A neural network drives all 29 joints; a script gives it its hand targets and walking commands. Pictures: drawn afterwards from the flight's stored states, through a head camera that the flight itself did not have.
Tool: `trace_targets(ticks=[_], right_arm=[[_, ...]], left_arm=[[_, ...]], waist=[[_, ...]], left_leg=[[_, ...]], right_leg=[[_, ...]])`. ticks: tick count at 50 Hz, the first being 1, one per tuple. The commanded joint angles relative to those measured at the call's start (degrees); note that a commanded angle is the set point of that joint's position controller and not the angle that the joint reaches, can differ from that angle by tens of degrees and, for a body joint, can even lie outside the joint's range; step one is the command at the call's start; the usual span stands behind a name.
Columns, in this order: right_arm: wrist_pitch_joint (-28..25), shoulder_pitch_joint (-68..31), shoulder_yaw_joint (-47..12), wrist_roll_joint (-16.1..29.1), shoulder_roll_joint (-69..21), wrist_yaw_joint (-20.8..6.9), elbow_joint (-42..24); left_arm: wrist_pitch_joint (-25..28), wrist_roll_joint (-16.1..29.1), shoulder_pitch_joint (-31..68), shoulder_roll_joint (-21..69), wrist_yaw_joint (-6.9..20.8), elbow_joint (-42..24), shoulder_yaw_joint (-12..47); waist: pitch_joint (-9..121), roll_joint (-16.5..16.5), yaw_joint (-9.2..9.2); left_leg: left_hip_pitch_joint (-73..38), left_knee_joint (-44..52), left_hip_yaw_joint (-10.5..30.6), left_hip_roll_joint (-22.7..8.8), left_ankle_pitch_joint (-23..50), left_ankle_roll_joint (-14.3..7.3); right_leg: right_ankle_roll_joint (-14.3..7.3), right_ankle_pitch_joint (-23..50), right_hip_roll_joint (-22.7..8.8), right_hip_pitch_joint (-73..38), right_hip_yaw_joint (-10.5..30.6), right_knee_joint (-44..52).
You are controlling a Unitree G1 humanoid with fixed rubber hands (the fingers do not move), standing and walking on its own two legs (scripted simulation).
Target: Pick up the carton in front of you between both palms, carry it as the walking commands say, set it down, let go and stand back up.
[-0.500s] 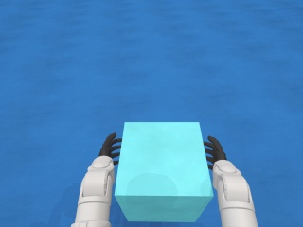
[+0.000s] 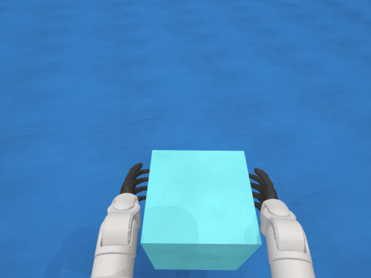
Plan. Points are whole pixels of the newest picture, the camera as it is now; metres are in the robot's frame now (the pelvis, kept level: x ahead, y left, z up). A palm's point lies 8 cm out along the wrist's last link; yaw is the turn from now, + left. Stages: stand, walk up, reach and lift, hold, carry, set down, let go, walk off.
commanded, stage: hold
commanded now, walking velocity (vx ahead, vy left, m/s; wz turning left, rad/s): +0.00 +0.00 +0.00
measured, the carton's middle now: (196, 213) +0.28 +0.00 -0.06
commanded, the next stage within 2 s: set down in 0.12 s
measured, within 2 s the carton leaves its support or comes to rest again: neither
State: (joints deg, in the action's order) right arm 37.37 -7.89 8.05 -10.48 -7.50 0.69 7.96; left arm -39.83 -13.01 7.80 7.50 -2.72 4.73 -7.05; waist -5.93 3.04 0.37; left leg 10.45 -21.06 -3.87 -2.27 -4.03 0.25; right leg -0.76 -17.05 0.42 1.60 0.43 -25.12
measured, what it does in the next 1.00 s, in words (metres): lowers itself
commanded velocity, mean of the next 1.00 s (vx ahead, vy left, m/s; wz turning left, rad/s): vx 0.00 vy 0.00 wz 0.00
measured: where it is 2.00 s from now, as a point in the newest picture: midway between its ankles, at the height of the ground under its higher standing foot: outside the picture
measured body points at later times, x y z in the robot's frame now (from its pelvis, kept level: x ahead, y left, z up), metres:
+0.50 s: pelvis -0.02 +0.05 -0.03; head +0.01 +0.07 +0.42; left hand +0.33 +0.16 -0.03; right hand +0.31 -0.14 -0.03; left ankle +0.09 +0.12 -0.74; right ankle -0.03 -0.11 -0.74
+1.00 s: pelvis -0.05 +0.00 -0.15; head +0.17 +0.02 +0.24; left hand +0.37 +0.16 -0.24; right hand +0.38 -0.14 -0.23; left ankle +0.09 +0.12 -0.74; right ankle -0.03 -0.11 -0.74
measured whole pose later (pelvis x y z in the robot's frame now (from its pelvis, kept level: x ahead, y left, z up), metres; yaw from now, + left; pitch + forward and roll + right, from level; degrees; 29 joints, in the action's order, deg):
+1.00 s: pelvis -0.05 +0.00 -0.15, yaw -4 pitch +36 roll -1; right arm 8.3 -41.1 17.0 -7.0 -1.7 2.8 41.5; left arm -9.4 -10.6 35.7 5.5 -5.3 31.0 -22.4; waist 9.1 3.6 -2.6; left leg 90.0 -71.4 2.6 -0.1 -17.2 1.5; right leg 0.0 -32.1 5.1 82.2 2.3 -78.7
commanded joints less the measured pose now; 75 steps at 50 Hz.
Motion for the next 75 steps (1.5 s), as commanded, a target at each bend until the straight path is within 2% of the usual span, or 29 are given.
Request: trace_targets(ticks=[1, 5, 9, 12, 14, 17, 19, 21, 23, 26, 30, 36, 41, 44, 48, 53, 57, 65, 71, 75], right_arm=[[-2.74, -26.68, -29.2, 10.67, -41.56, -9.45, -5.77], [-2.78, -25.74, -28.19, 10.01, -40.92, -8.83, -5.15], [-3.66, -29.3, -26.8, 9.14, -40.87, -9.23, -2.9], [-6.06, -35.69, -24.09, 7.3, -42.39, -11.49, 3.75], [-8.25, -41.58, -21.44, 5.77, -44.14, -13.67, 9.0], [-11.55, -48.23, -13.65, 1.49, -44.36, -16.43, 18.78], [-13.56, -50.95, -6.65, -2.66, -42.71, -17.3, 25.35], [-15.41, -51.39, -0.49, -6.45, -39.51, -17.41, 30.54], [-17.18, -51.34, 3.58, -9.02, -36.08, -17.03, 33.25], [-20.26, -51.0, 5.92, -10.19, -33.04, -16.46, 34.36], [-25.69, -52.56, 2.21, -7.41, -34.16, -16.08, 34.39], [-33.54, -58.7, -8.99, 0.05, -37.88, -14.17, 32.69], [-34.61, -61.74, -19.04, 6.64, -41.99, -10.39, 26.26], [-33.23, -61.86, -20.62, 7.93, -43.81, -8.31, 26.5], [-31.24, -62.73, -19.93, 7.14, -46.4, -6.97, 28.83], [-30.55, -65.6, -18.25, 6.54, -47.42, -6.17, 30.87], [-30.84, -67.51, -17.33, 6.46, -46.68, -5.54, 32.04], [-31.23, -72.54, -18.53, 7.77, -43.48, -4.47, 31.43], [-30.76, -80.01, -20.74, 10.12, -40.58, -4.35, 29.48], [-29.94, -84.71, -20.32, 10.96, -38.64, -5.0, 30.48]], left_arm=[[2.63, 11.76, 22.02, 41.6, 10.01, -5.96, 29.8], [2.33, 13.11, 23.69, 40.84, 10.51, -6.8, 30.99], [2.48, 13.12, 27.4, 42.39, 10.81, -3.86, 30.35], [3.51, 12.48, 33.09, 48.03, 11.05, 2.31, 28.06], [4.78, 12.0, 37.25, 53.04, 11.45, 7.86, 25.61], [7.22, 9.33, 41.77, 57.3, 11.64, 18.55, 18.74], [9.19, 6.0, 44.09, 56.11, 10.97, 25.37, 11.84], [11.15, 2.21, 44.76, 52.33, 9.52, 29.54, 5.12], [13.49, -0.74, 44.79, 48.42, 7.86, 31.51, 0.31], [17.85, -2.48, 44.89, 44.71, 6.05, 31.44, -2.19], [24.34, -1.75, 46.83, 45.1, 4.95, 30.34, 1.2], [32.68, 1.37, 53.6, 48.24, 3.72, 27.62, 12.32], [34.58, 4.59, 57.46, 46.97, 3.46, 21.87, 19.82], [33.48, 5.3, 57.4, 45.7, 4.39, 22.46, 19.41], [31.38, 5.5, 58.08, 46.08, 6.8, 26.24, 17.21], [30.24, 5.16, 60.1, 45.63, 9.25, 30.44, 13.18], [30.49, 5.04, 61.46, 43.99, 10.13, 32.34, 10.32], [30.93, 6.91, 66.25, 41.22, 9.78, 31.16, 9.16], [30.13, 9.09, 72.16, 40.05, 8.47, 28.73, 10.77], [29.02, 9.54, 76.38, 39.81, 7.6, 28.39, 10.74]], waist=[[13.73, -1.01, -1.3], [13.38, -0.77, -0.11], [13.35, -1.16, 0.58], [13.47, -2.23, 0.3], [14.82, -4.04, -0.18], [15.76, -6.1, 0.05], [14.97, -5.66, 0.51], [13.57, -4.75, 0.03], [13.66, -4.26, -0.7], [18.56, -3.4, -1.07], [28.08, -2.79, -1.14], [49.87, -2.52, -0.81], [68.46, -2.51, -3.14], [68.55, -1.55, -4.13], [64.11, -0.45, -4.5], [62.26, -0.19, -5.3], [63.21, 0.23, -6.06], [69.55, 0.53, -7.18], [75.23, 0.23, -7.88], [76.15, -0.03, -8.28]], left_leg=[[-28.66, -4.27, 7.24, 7.22, 5.37, -1.19], [-28.04, -4.23, 7.19, 7.03, 1.99, -0.5], [-29.37, -4.92, 7.72, 6.62, -3.73, -0.14], [-26.66, -5.35, 9.98, 5.58, -12.17, 0.48], [-23.35, -4.55, 12.03, 4.59, -18.18, 0.94], [-17.73, -3.05, 14.06, 3.52, -24.78, 1.37], [-15.73, -4.22, 15.05, 3.49, -25.25, 1.61], [-13.15, -6.77, 15.36, 3.9, -23.67, 1.76], [-9.02, -9.61, 15.59, 4.26, -21.06, 1.65], [-4.9, -14.28, 15.46, 4.87, -15.5, 1.6], [-1.91, -21.4, 15.09, 5.37, -7.26, 1.21], [3.54, -34.28, 12.79, 7.06, 2.45, 0.69], [11.17, -44.02, 7.13, 9.26, 5.78, 0.67], [20.84, -47.44, 4.61, 9.98, 2.94, 0.68], [32.82, -50.11, 3.49, 10.02, -1.37, 0.93], [42.63, -54.55, 3.03, 10.1, -0.29, 0.92], [48.63, -58.43, 2.79, 10.04, 1.84, 1.14], [55.89, -65.65, 2.1, 9.87, 4.97, 2.17], [56.09, -70.48, 1.54, 9.84, 4.71, 3.03], [56.37, -73.13, 1.23, 9.68, 2.72, 3.37]], right_leg=[[-2.39, 4.14, 0.81, 24.64, 7.56, 10.49], [-3.07, 0.66, 0.86, 24.72, 6.97, 10.63], [-3.81, -4.94, 0.97, 28.52, 6.33, 9.64], [-4.61, -9.34, 1.57, 29.97, 5.9, 6.25], [-4.51, -10.22, 2.6, 29.07, 5.65, 2.68], [-3.73, -9.45, 4.14, 27.83, 5.06, -2.67], [-3.82, -8.97, 4.38, 31.75, 4.86, -5.38], [-4.25, -9.09, 4.21, 37.65, 5.05, -8.06], [-4.25, -8.01, 4.1, 42.42, 5.26, -11.31], [-3.66, -5.41, 4.39, 48.44, 5.24, -15.59], [-2.82, -2.98, 5.86, 57.21, 4.74, -20.48], [-0.98, -2.43, 7.8, 70.68, 3.47, -28.52], [0.67, -2.27, 8.72, 72.74, 2.98, -34.84], [1.71, -3.48, 9.14, 73.3, 3.02, -37.31], [2.32, -4.62, 9.61, 74.99, 3.04, -39.44], [2.77, -1.61, 9.93, 79.01, 3.19, -43.41], [3.13, 1.63, 10.15, 81.89, 3.26, -47.1], [3.56, 4.96, 11.0, 85.54, 2.09, -55.25], [3.33, 1.33, 11.8, 90.74, -0.16, -61.37], [2.84, -2.46, 11.88, 95.68, -1.21, -64.81]])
